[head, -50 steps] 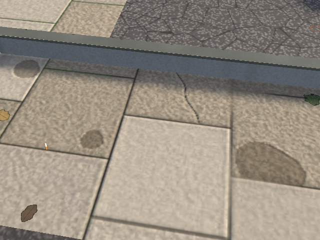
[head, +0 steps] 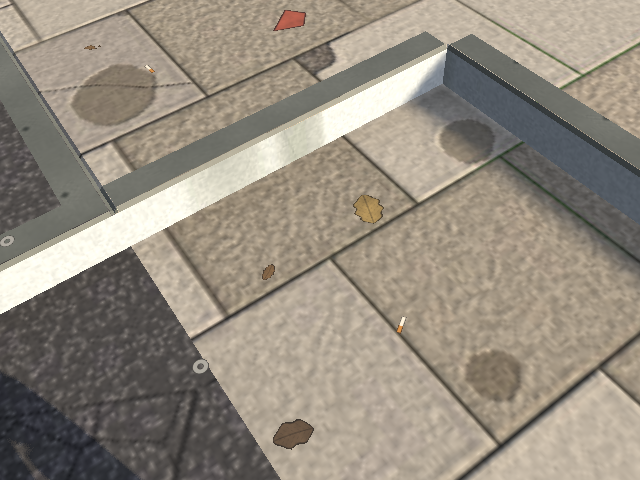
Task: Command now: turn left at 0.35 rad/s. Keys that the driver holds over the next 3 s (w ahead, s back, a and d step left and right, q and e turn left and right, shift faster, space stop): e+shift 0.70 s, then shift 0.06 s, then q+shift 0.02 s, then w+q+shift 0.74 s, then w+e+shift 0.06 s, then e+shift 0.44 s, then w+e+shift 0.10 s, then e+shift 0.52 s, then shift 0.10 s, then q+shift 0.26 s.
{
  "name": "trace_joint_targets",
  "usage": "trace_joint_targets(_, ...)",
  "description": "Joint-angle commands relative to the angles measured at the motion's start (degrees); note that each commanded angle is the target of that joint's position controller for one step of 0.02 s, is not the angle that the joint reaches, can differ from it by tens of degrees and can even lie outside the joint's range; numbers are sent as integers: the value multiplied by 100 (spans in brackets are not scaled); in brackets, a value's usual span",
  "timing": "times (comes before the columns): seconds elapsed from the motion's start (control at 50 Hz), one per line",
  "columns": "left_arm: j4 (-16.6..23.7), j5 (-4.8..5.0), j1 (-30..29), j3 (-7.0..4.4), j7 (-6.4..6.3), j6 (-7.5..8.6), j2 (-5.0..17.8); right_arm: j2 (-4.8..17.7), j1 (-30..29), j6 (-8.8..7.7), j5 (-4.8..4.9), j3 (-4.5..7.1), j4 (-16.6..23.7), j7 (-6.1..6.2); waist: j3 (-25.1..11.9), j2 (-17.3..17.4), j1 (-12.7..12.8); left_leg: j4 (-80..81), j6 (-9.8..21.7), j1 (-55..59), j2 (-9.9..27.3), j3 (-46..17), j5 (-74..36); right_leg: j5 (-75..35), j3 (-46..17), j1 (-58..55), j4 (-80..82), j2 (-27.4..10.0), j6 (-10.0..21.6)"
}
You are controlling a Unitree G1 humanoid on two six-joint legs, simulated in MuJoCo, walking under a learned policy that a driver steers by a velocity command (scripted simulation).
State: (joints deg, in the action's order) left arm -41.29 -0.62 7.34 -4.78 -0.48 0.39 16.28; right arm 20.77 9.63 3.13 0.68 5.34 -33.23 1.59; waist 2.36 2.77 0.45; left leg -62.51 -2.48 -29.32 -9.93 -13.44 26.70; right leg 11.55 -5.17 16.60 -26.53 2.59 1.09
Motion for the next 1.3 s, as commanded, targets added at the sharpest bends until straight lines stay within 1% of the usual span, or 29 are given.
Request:
trace_joint_targets(0.02, 413, 21, -139, -61, -40, 23, 673, 291, 206, -53, 2, 75, 192, 27, -465, -775, -80, -696, -218, -447, 280, 290, -87, -2165, -1274, -818, 629, -1362, 1113)
trace_joint_targets(0.08, 331, 44, -133, 64, 37, -5, 432, -212, 60, -112, -119, -135, 170, 36, -677, -1163, -119, 1175, -365, 341, 767, 801, -78, -1990, -1027, -941, 587, -969, 976)
trace_joint_targets(0.14, 363, 143, 241, -218, 33, -118, 1216, 51, -337, -192, -19, -35, 216, 54, -507, -1522, 186, 2267, -407, 704, 566, 1068, -13, -2032, -1629, -1038, 571, -1040, 1111)
trace_joint_targets(0.24, 520, 373, -1, -262, -58, -175, 1049, 180, 241, -375, 31, 78, -143, 43, -843, -1310, -227, 4445, 20, 1910, 648, 820, -1534, -2066, -2224, -983, 235, -914, 826)
trace_joint_targets(0.26, 563, 376, 44, -232, -103, -186, 882, 372, 431, -387, -13, 146, -221, 41, -1064, -1043, -231, 4425, 203, 2816, 1139, 656, -2126, -1321, -1965, -265, -90, -682, 532)
trace_joint_targets(0.28, 654, 307, 174, -140, -80, -161, 500, 776, 404, -333, -157, 240, -191, 82, -1066, 350, -67, 4155, 780, 3488, 2340, -282, -3712, 439, -1084, 970, -1172, -81, 147)
trace_joint_targets(0.3, 692, 299, 358, -209, -56, -119, 673, 678, 177, -311, -321, 238, -164, 48, -943, 1329, -34, 4174, 1599, 3176, 3242, -1041, -4879, 2462, -289, 1738, -2186, 328, -166)
trace_joint_targets(0.32, 586, 243, 493, -336, -33, -116, 1066, 325, -58, -334, -315, 133, -37, 48, -815, 795, -26, 4178, 1763, 2993, 3317, -756, -5200, 2440, -250, 1825, -3306, -38, -374)
trace_joint_targets(0.36, 460, 265, 639, -375, -37, -261, 956, 1, -518, -349, -168, 45, 4, 101, -583, 523, 153, 4010, 1325, 2894, 2636, 207, -4903, 1794, -85, 2084, -4030, -200, -590)
trace_joint_targets(0.4, 601, 250, 489, -276, 7, -349, 695, 48, -493, -336, -85, 55, -66, 135, -386, 613, 51, 4007, 1282, 2829, 2446, 698, -5136, 1277, 175, 2324, -4075, -346, -756)
trace_joint_targets(0.52, 1205, 233, -119, -115, 232, -365, 489, 505, -252, -243, -95, 222, -214, 130, -439, 620, -263, 4077, 1372, 2778, 2705, 1298, -4527, 814, 689, 1791, -2537, -663, -614)
trace_joint_targets(0.62, 1234, 254, 309, -291, 288, -523, 752, 648, -419, -394, 152, 297, -304, -77, -546, 617, 71, 3268, 941, 2344, 2780, 1894, -4433, 481, 1153, 407, -1105, -359, -106)
trace_joint_targets(0.64, 1102, 243, 774, -394, 237, -526, 878, 531, -404, -422, 176, 277, -351, -113, -753, 369, 324, 2425, 691, 2007, 2564, 2226, -4538, 54, 1162, -442, -540, -142, 101)
trace_joint_targets(0.66, 1025, 230, 1318, -575, 115, -487, 1350, 368, -159, -470, 108, 244, -379, -156, -991, -582, 559, 995, 214, 852, 2097, 2472, -3232, -2051, 242, -1797, -8, -402, 518)
trace_joint_targets(0.68, 1245, 117, 1172, -702, 62, -388, 2280, -137, -239, -524, -213, 56, 85, -183, -1377, -2525, 170, -898, -260, -1254, 981, 2162, 1394, -3886, -2816, -2802, 147, -2137, 1878)
trace_joint_targets(0.7, 1340, -31, 1230, -564, 162, -202, 1818, 229, -676, -542, -198, 117, 12, -154, -1996, -1522, 657, -1521, -180, -1379, 939, 840, 1421, -2997, -3139, -2614, 511, -2419, 2278)
trace_joint_targets(0.72, 1271, -25, 958, -438, 162, -85, 1558, 364, -871, -526, -45, 135, 40, -124, -1519, -1122, 490, -1484, -17, -1412, 1082, 767, 975, -2446, -2545, -2162, 619, -2290, 2030)
trace_joint_targets(0.74, 1215, 108, 664, -366, 113, -60, 1299, 361, -778, -489, -44, 138, -64, -64, -1062, -712, 262, -1034, 62, -1370, 1255, 806, 498, -1882, -2030, -1712, 630, -1946, 1638)
trace_joint_targets(0.76, 1256, 208, 322, -286, 48, -104, 1110, 448, -674, -432, -107, 160, -169, 7, -822, -619, 111, -636, 49, -1200, 1375, 846, 69, -1708, -1666, -1309, 635, -1741, 1362)
trace_joint_targets(0.78, 1308, 166, 43, -207, -24, -137, 1003, 468, -447, -367, -114, 171, -313, 11, -835, -724, -62, -590, 1, -733, 1357, 978, -266, -2011, -1280, -890, 637, -1585, 1257)
trace_joint_targets(0.84, 1035, 122, 459, -88, -53, -1, 782, 207, 135, -397, -7, 62, -659, -189, -1031, -1039, -3, 25, -13, -436, 1410, 1317, -1259, 1369, -1034, -789, 1362, -1312, 1147)
trace_joint_targets(0.9, 832, 5, 702, -97, -51, 220, 969, 268, -346, -474, 62, 23, -494, -197, -437, -1109, 216, 671, 69, -1163, 1544, 1104, -1764, 2122, -1273, -1051, 1831, -1650, 1120)
trace_joint_targets(0.96, 650, 8, 923, -107, -61, 378, 975, 290, -326, -551, 109, 49, -495, -181, -184, -1022, 295, 704, 78, -2015, 1465, 710, -1996, 2224, -1141, -1665, 2035, -1931, 1046)
trace_joint_targets(1.0, 542, 14, 960, -97, -44, 452, 915, 273, -199, -582, 134, 76, -518, -178, -24, -957, 237, 548, 42, -2462, 1433, 502, -2151, 2075, -888, -1877, 2129, -2046, 972)
trace_joint_targets(1.02, 407, -232, 1256, -48, 43, 356, 920, 212, -60, -372, -490, 64, -746, -414, -43, -699, 239, 331, -10, -2137, 1167, 800, -1925, 2149, -433, -1624, 2263, -1852, 756)
trace_joint_targets(1.1, 264, -221, 1175, -34, 55, 430, 834, 110, -174, -247, -291, 52, -695, -682, 360, -857, 125, 225, 27, -2297, 1366, 930, -2317, 1693, 325, -1415, 2335, -1916, 590)
trace_joint_targets(1.24, -238, -258, 1515, -85, -38, 516, 881, -32, -1053, -286, -264, -141, -281, -819, 802, -763, 317, 1450, 783, -2175, 1720, 1731, -1739, 612, 1472, -2343, 2380, -2122, 516)
trace_joint_targets(1.26, -308, -275, 1530, -88, -39, 493, 915, -60, -1093, -284, -239, -174, -220, -798, 794, -770, 289, 1646, 947, -1959, 1622, 1924, -1474, -212, 1684, -2458, 2182, -2092, 488)
trace_joint_targets(1.3, -373, -250, 1434, -103, -45, 426, 1133, 43, -518, -278, -171, -145, -298, -668, 187, -885, -71, 1796, 1330, -562, 924, 2533, -723, -4235, 2128, -2474, 945, -1973, 403)
